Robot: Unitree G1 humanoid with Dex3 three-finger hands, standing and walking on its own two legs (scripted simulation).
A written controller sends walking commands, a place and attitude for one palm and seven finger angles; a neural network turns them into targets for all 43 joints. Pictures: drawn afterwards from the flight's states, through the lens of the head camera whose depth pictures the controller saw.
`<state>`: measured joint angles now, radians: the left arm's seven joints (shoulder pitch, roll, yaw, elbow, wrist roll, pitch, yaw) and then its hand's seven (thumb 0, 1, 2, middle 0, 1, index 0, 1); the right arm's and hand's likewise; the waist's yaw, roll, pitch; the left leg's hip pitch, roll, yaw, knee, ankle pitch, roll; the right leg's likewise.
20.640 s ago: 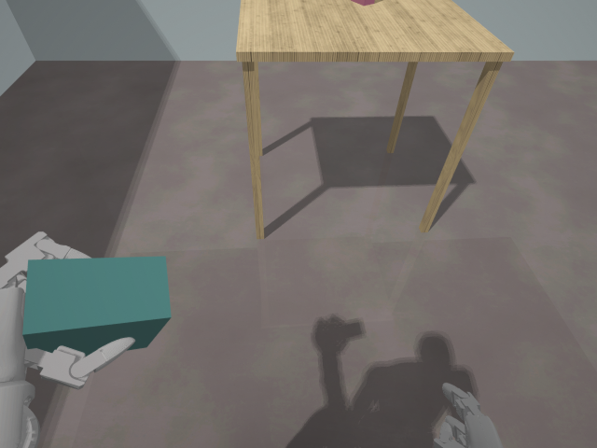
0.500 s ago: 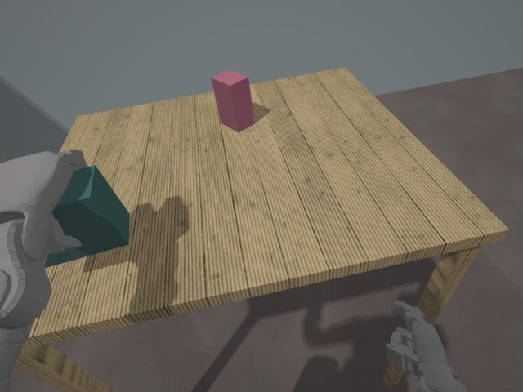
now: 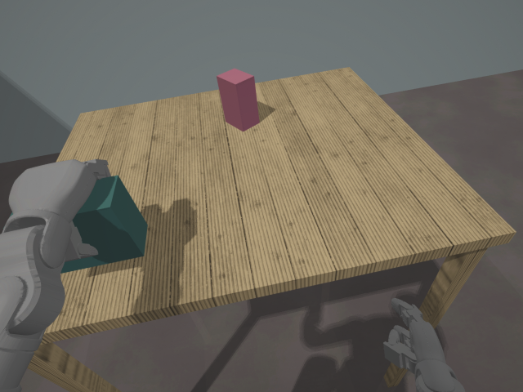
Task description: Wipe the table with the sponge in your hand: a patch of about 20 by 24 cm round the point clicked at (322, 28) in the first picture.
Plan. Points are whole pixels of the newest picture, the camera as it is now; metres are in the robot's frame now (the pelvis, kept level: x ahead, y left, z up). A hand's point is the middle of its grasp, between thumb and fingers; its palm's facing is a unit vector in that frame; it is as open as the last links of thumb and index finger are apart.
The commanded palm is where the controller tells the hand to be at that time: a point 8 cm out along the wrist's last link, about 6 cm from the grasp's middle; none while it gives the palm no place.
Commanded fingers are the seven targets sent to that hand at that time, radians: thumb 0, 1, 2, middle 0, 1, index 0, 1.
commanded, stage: move the sponge above the wiping area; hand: left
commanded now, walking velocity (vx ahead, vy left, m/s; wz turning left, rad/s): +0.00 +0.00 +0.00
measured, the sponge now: (91, 233) +0.26 +0.30 +0.14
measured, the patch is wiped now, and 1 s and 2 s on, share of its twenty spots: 0.00 0.00 0.00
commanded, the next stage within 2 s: lower the sponge onto the table in 0.78 s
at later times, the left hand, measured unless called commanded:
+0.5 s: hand (90, 213) +0.26 +0.29 +0.18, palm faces +0.06 +0.02 -1.00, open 10.1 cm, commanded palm +0.22 +0.30 +0.27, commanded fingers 0.00 0.10 1.30 -1.20 -1.60 -1.20 -1.60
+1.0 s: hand (75, 206) +0.26 +0.30 +0.20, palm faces +0.17 +0.02 -0.99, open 10.1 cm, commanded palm +0.22 +0.30 +0.27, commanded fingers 0.00 0.10 1.30 -1.20 -1.60 -1.20 -1.60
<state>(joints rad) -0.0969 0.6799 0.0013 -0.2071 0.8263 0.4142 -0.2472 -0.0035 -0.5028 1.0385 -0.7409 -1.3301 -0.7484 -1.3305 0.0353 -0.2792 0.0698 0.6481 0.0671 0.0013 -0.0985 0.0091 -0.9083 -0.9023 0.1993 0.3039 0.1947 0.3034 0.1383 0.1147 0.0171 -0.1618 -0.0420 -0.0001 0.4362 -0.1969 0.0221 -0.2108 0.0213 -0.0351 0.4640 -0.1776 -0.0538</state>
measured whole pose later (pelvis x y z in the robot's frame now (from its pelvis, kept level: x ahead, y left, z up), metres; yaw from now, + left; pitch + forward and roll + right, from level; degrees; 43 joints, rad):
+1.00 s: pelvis +0.00 +0.00 +0.00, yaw +0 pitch -6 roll +1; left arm -0.08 0.71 0.04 -0.23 0.78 0.30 -0.16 0.00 -0.50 1.04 -0.74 -1.32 -0.75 -1.32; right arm 0.05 -0.27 0.05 0.67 0.06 -0.01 -0.11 0.01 -0.91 -0.90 0.20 0.30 0.18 0.30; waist 0.16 0.11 0.03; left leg -0.14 -0.03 0.00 0.44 -0.21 0.01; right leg -0.18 0.04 -0.04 0.45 -0.18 -0.06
